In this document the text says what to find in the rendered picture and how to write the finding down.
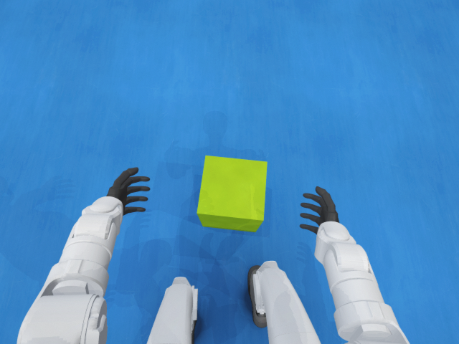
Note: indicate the left robot forearm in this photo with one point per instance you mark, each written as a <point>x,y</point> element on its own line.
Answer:
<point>83,266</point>

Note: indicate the robot right hand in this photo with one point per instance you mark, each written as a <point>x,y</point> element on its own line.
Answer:
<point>327,211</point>

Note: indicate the robot left hand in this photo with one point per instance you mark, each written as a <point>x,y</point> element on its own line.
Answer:
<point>121,188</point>

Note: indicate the left robot thigh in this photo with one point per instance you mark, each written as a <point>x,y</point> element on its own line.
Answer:
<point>177,312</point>

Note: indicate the right robot forearm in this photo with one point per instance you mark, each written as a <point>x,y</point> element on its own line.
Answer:
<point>361,313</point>

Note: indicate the robot thigh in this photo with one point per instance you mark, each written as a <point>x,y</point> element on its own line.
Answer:
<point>177,312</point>
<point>287,319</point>

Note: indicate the right robot thigh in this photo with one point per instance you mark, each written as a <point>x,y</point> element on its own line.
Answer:
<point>287,319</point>

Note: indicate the left robot upper arm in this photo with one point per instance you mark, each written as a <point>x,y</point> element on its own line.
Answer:
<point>67,319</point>

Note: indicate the carton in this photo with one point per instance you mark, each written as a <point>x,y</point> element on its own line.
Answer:
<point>232,194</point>

